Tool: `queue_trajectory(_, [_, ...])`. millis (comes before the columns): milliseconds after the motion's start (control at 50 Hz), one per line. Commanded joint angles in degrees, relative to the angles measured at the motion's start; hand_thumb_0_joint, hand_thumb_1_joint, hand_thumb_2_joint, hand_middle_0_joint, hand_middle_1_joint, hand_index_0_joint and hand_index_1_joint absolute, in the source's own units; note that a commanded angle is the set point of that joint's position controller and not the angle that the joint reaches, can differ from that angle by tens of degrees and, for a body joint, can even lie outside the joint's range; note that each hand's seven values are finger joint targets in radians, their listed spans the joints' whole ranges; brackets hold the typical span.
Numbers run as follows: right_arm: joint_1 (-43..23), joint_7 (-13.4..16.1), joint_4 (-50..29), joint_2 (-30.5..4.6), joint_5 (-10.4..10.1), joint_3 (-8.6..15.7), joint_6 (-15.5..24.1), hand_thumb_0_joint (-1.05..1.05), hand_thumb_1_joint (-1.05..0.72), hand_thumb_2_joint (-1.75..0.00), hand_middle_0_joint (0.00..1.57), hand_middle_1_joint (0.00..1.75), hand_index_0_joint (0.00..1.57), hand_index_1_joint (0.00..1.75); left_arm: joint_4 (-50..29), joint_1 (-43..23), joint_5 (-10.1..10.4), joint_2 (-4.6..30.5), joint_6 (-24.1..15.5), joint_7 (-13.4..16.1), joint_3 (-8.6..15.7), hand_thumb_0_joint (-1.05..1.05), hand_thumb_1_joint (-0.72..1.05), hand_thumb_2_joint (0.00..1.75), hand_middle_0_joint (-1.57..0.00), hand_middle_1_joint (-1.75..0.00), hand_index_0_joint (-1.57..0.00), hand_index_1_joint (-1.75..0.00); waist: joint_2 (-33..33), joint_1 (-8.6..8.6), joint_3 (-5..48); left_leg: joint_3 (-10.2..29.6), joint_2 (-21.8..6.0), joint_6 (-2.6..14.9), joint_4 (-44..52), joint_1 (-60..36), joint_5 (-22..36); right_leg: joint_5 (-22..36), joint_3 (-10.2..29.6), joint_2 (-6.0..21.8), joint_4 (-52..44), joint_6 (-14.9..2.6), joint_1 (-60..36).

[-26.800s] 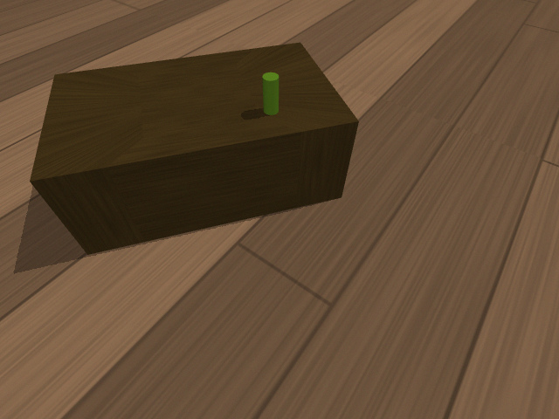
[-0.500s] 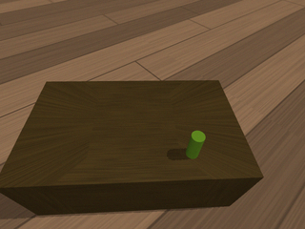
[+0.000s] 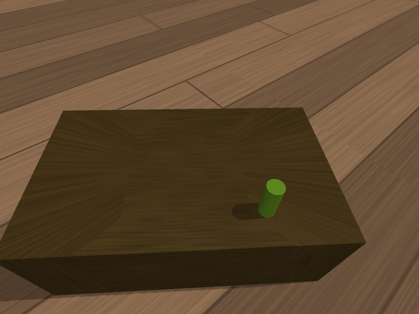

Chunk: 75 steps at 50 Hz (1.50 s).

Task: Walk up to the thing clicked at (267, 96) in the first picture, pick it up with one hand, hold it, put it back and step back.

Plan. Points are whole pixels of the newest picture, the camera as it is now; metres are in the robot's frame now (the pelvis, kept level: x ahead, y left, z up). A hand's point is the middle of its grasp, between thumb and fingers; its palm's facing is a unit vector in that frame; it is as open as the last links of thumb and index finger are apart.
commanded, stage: stand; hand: right
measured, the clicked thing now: (270, 199) +0.50 -0.21 -0.26
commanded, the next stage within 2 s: step back in 0.92 s
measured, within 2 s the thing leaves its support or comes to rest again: neither
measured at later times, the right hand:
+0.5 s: hand out of the picture +0.08 -0.25 -0.15, palm faces -0.01 +0.93 -0.36, open 7.4 cm
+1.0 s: hand out of the picture +0.09 -0.25 -0.16, palm faces -0.01 +0.93 -0.36, open 7.4 cm
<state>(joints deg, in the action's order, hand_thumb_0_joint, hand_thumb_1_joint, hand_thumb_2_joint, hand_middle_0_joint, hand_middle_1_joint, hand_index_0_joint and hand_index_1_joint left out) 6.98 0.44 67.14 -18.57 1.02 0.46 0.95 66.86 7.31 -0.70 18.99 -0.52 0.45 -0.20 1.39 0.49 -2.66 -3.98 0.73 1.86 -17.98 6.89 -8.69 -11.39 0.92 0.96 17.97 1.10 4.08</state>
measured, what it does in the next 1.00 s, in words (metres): stands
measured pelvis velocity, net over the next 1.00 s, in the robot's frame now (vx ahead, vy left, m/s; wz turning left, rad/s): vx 0.01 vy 0.00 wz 0.02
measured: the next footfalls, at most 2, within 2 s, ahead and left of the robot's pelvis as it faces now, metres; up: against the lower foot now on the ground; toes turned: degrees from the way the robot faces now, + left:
left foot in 1.60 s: -0.10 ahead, +0.10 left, +0.00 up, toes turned +4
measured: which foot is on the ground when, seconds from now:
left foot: down 0.00-1.00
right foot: down 0.00-1.00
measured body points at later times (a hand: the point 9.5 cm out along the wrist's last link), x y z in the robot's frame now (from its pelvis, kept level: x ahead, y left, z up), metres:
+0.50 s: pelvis +0.02 +0.00 +0.00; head +0.03 +0.01 +0.45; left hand +0.09 +0.30 -0.14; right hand +0.08 -0.30 -0.13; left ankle +0.02 +0.10 -0.75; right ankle -0.02 -0.13 -0.75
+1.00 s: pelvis +0.01 +0.00 +0.00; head +0.03 +0.01 +0.45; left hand +0.08 +0.30 -0.14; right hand +0.09 -0.30 -0.13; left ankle +0.02 +0.10 -0.75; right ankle -0.01 -0.13 -0.75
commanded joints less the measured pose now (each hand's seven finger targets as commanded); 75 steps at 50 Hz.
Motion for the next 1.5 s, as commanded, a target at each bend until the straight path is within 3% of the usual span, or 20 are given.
queue_trajectory(0, [-2.16, 0.74, -3.12, -12.43, -0.19, 2.08, 1.21, 0.00, -0.90, -0.90, 0.20, 0.30, 0.20, 0.30, -3.40, -1.51, -0.15, 11.14, -1.27, 0.61, 1.82, 0.00, 0.90, 0.90, -0.20, -0.30, -0.20, -0.30, -1.23, -0.05, 3.20, 8.05, -8.47, -0.09, 2.95, -3.33, 4.85, 6.22, 5.00, 6.31, -3.59, -1.79, 3.47])
queue_trajectory(100, [-2.75, 0.74, -3.04, -12.62, -0.34, 2.04, 1.29, 0.00, -0.90, -0.90, 0.20, 0.30, 0.20, 0.30, -3.66, -1.84, -0.06, 11.01, -1.31, 0.66, 1.66, 0.00, 0.90, 0.90, -0.20, -0.30, -0.20, -0.30, -1.63, -0.17, 4.66, 8.16, -8.92, -0.13, 2.14, -4.22, 10.49, 9.44, 4.56, 6.56, -3.22, -1.76, 1.48])
queue_trajectory(360, [-2.97, 0.63, -3.16, -12.78, -0.33, 2.15, 1.23, 0.00, -0.90, -0.90, 0.20, 0.30, 0.20, 0.30, -4.18, -2.48, -0.01, 11.76, -1.19, 0.59, 2.01, 0.00, 0.90, 0.90, -0.20, -0.30, -0.20, -0.30, -1.98, 0.06, 3.86, 8.42, -8.42, -0.43, 3.64, -2.90, 6.55, 6.79, 4.28, 6.66, -3.80, -1.85, 1.56])
queue_trajectory(420, [-3.61, 0.62, -3.54, -12.90, -0.35, 2.25, 1.35, 0.00, -0.90, -0.90, 0.20, 0.30, 0.20, 0.30, -4.49, -2.23, -0.12, 11.38, -1.39, 0.70, 1.85, 0.00, 0.90, 0.90, -0.20, -0.30, -0.20, -0.30, -1.08, -0.14, 5.73, 8.22, -8.91, -0.12, 2.01, -5.03, 13.57, 11.28, 3.83, 7.00, -3.28, -1.67, 0.75])
queue_trajectory(520, [-3.11, 0.69, -3.28, -13.27, -0.39, 2.28, 1.40, 0.00, -0.90, -0.90, 0.20, 0.30, 0.20, 0.30, -4.77, -2.58, 0.10, 11.60, -1.43, 0.74, 1.90, 0.00, 0.90, 0.90, -0.20, -0.30, -0.20, -0.30, -1.15, -0.02, 6.51, 7.97, -8.86, -0.27, 1.71, -5.00, 16.60, 13.93, 3.63, 7.15, -3.09, -1.62, -1.08])
queue_trajectory(880, [-3.68, 0.54, -3.71, -12.78, -0.46, 2.29, 1.30, 0.00, -0.90, -0.90, 0.20, 0.30, 0.20, 0.30, -4.98, -2.23, 0.08, 11.90, -1.13, 0.57, 2.31, 0.00, 0.90, 0.90, -0.20, -0.30, -0.20, -0.30, -0.98, -0.11, 4.38, 8.63, -8.41, -0.49, 3.15, -3.93, 11.88, 8.77, 3.14, 7.07, -3.82, -2.03, 0.21])
queue_trajectory(900, [-5.30, 0.16, -5.56, -16.63, -0.59, 3.73, 0.31, 0.00, -0.90, -0.90, 0.20, 0.30, 0.20, 0.30, -6.93, -2.60, 0.89, 15.74, -0.63, 0.60, 4.46, 0.00, 0.90, 0.90, -0.20, -0.30, -0.20, -0.30, -1.87, -0.18, -1.31, 9.68, -8.55, 1.56, -2.20, -1.05, 22.70, 16.65, 2.98, 5.03, 2.23, -1.86, 5.77])
queue_trajectory(960, [-3.79, 0.09, -7.89, -16.24, -1.38, 4.43, -0.54, 0.00, -0.90, -0.90, 0.20, 0.30, 0.20, 0.30, -8.72, -1.25, 1.16, 13.40, 0.01, 0.99, 4.45, 0.00, 0.90, 0.90, -0.20, -0.30, -0.20, -0.30, -3.59, 0.40, 4.19, 10.00, -11.14, 5.47, -4.59, -2.31, 31.56, 14.14, -0.24, 2.21, 10.50, -2.09, 4.82])
queue_trajectory(1060, [-5.96, 0.25, -12.89, -17.87, -0.88, 5.93, -1.91, 0.00, -0.90, -0.90, 0.20, 0.30, 0.20, 0.30, -11.67, 1.80, 0.32, 12.63, 1.83, 0.70, 4.95, 0.00, 0.90, 0.90, -0.20, -0.30, -0.20, -0.30, -10.72, -0.46, 7.92, 14.20, -16.78, 11.38, -4.35, 3.10, 21.90, -10.58, -0.16, -0.58, 24.00, -3.49, 6.51])
queue_trajectory(1100, [-7.61, 0.21, -15.04, -17.88, -0.15, 6.36, -2.41, 0.00, -0.90, -0.90, 0.20, 0.30, 0.20, 0.30, -12.10, 4.08, 0.05, 12.77, 2.48, 0.39, 5.40, 0.00, 0.90, 0.90, -0.20, -0.30, -0.20, -0.30, -12.19, -1.33, 7.53, 14.84, -17.73, 12.60, -5.20, 7.57, 17.14, -15.48, 0.33, -0.77, 27.66, -3.78, 6.23])
queue_trajectory(1140, [-9.30, 0.08, -16.77, -17.03, -0.28, 6.22, -3.04, 0.00, -0.90, -0.90, 0.20, 0.30, 0.20, 0.30, -11.95, 6.98, -0.14, 13.04, 2.17, 0.27, 5.78, 0.00, 0.90, 0.90, -0.20, -0.30, -0.20, -0.30, -8.20, -3.18, 7.93, 11.68, -13.87, 9.89, -12.59, 9.26, 15.59, -4.28, 0.99, 0.41, 19.67, -4.57, 3.89])
queue_trajectory(1160, [-8.78, -0.03, -16.77, -14.98, -1.08, 5.58, -3.31, 0.00, -0.90, -0.90, 0.20, 0.30, 0.20, 0.30, -12.90, 6.03, -0.38, 14.25, 1.71, 0.50, 6.24, 0.00, 0.90, 0.90, -0.20, -0.30, -0.20, -0.30, -0.67, -3.52, 6.82, 8.10, -7.43, 5.82, -20.53, 8.21, 10.69, 8.12, 6.68, 4.78, 9.76, -5.65, 6.99])
queue_trajectory(1180, [-8.65, -0.05, -17.58, -12.46, -1.88, 4.84, -3.46, 0.00, -0.90, -0.90, 0.20, 0.30, 0.20, 0.30, -14.35, 4.01, -0.88, 17.73, 1.05, 0.53, 7.32, 0.00, 0.90, 0.90, -0.20, -0.30, -0.20, -0.30, 7.17, -3.10, 4.25, 6.17, 1.14, 1.14, -28.70, 13.16, -0.18, 19.64, 16.72, 12.18, 3.07, -8.01, 6.72])
queue_trajectory(1200, [-7.74, 0.23, -17.76, -11.09, -1.47, 4.30, -3.91, 0.00, -0.90, -0.90, 0.20, 0.30, 0.20, 0.30, -15.65, 2.55, -1.10, 20.01, 0.86, 0.72, 7.75, 0.00, 0.90, 0.90, -0.20, -0.30, -0.20, -0.30, 11.12, -3.18, 1.68, 8.19, 7.42, -0.02, -37.24, 19.35, -23.93, 29.06, 22.98, 17.93, 1.68, -12.96, 6.22])
queue_trajectory(1220, [-3.78, 0.59, -16.95, -11.72, -1.20, 4.62, -4.43, 0.00, -0.90, -0.90, 0.20, 0.30, 0.20, 0.30, -17.42, 0.00, -1.52, 20.20, 0.76, 0.88, 7.64, 0.00, 0.90, 0.90, -0.20, -0.30, -0.20, -0.30, 8.61, -1.37, 1.10, 11.86, 6.29, -0.57, -44.97, 19.09, -27.98, 34.76, 21.91, 19.90, 3.87, -16.88, 8.80])
queue_trajectory(1240, [-2.47, 0.83, -16.41, -12.76, -0.97, 4.95, -4.44, 0.00, -0.90, -0.90, 0.20, 0.30, 0.20, 0.30, -18.29, -1.15, -1.61, 20.26, 0.63, 1.27, 7.79, 0.00, 0.90, 0.90, -0.20, -0.30, -0.20, -0.30, 9.43, -1.20, 1.51, 12.69, 5.26, -0.23, -48.79, 19.58, -27.27, 34.60, 23.35, 20.71, 4.39, -18.17, 10.63])
queue_trajectory(1300, [0.96, 0.64, -15.56, -15.59, -1.92, 5.76, -4.09, 0.00, -0.90, -0.90, 0.20, 0.30, 0.20, 0.30, -20.74, -6.76, -1.57, 16.80, 0.72, 1.41, 7.59, 0.00, 0.90, 0.90, -0.20, -0.30, -0.20, -0.30, 6.21, 1.46, 2.88, 13.34, 6.63, -1.47, -53.58, 19.89, -19.59, 28.12, 12.10, 12.86, 6.38, -13.42, 8.83])
queue_trajectory(1320, [1.21, 0.85, -15.97, -15.45, -1.76, 5.43, -4.01, 0.00, -0.90, -0.90, 0.20, 0.30, 0.20, 0.30, -20.97, -5.60, -1.56, 15.88, 0.81, 1.45, 7.45, 0.00, 0.90, 0.90, -0.20, -0.30, -0.20, -0.30, 4.91, 0.85, 4.45, 13.42, 7.10, -1.85, -52.97, 22.04, -18.13, 28.76, 10.60, 11.78, 8.25, -12.12, 4.37])
queue_trajectory(1380, [-1.39, 1.28, -17.47, -14.93, -1.20, 4.47, -3.53, 0.00, -0.90, -0.90, 0.20, 0.30, 0.20, 0.30, -21.46, 0.29, -1.34, 14.93, 0.91, 1.86, 7.22, 0.00, 0.90, 0.90, -0.20, -0.30, -0.20, -0.30, 4.25, -3.22, 5.84, 12.35, 5.36, -2.88, -47.53, 24.72, -18.81, 30.40, 10.28, 13.13, 10.28, -13.09, -3.11])
queue_trajectory(1480, [-1.10, 1.37, -19.10, -14.36, -0.30, 4.27, -2.67, 0.00, -0.90, -0.90, 0.20, 0.30, 0.20, 0.30, -22.27, 3.10, -0.77, 16.11, 1.42, 2.38, 8.25, 0.00, 0.90, 0.90, -0.20, -0.30, -0.20, -0.30, 8.96, -4.30, 7.13, 9.60, 0.88, -2.44, -30.14, 21.62, -21.12, 34.76, 12.01, 16.47, 13.13, -14.28, -8.46])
